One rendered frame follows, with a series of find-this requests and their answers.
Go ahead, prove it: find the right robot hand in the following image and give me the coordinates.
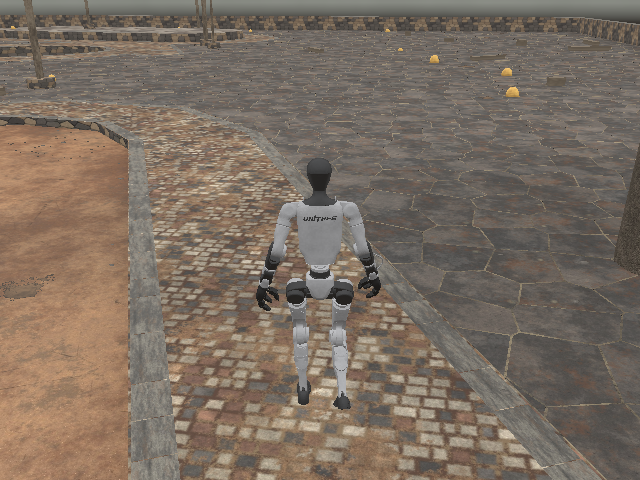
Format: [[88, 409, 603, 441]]
[[358, 277, 381, 298]]

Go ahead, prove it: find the right robot upper arm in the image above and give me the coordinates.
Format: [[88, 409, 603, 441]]
[[340, 201, 370, 256]]

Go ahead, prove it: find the left robot hand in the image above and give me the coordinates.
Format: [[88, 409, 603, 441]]
[[256, 285, 279, 311]]

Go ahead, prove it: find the robot left forearm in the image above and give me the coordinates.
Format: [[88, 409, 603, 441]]
[[259, 242, 280, 288]]

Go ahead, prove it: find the robot left foot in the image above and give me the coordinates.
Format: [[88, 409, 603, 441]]
[[297, 380, 311, 405]]

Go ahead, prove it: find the left robot upper arm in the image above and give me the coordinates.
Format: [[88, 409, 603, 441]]
[[271, 202, 299, 258]]

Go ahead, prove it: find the robot right forearm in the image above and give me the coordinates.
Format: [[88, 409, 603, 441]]
[[359, 240, 379, 280]]

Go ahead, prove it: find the humanoid robot head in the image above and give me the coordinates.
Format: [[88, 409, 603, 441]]
[[302, 158, 337, 206]]

